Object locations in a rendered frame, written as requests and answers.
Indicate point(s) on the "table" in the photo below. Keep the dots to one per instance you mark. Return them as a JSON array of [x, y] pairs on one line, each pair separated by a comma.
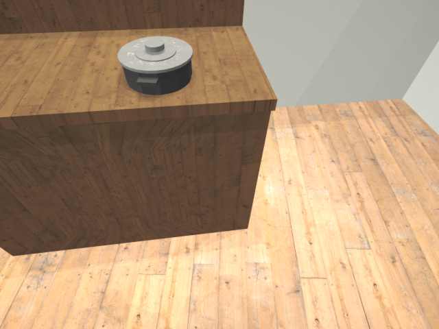
[[87, 161]]

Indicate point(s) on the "knob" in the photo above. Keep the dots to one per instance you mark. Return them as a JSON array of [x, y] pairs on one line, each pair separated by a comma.
[[154, 45]]

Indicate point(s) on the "pot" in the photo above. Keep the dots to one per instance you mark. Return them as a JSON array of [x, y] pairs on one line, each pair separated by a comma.
[[159, 83]]

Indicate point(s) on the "lid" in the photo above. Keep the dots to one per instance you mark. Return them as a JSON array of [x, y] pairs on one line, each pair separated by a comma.
[[134, 57]]

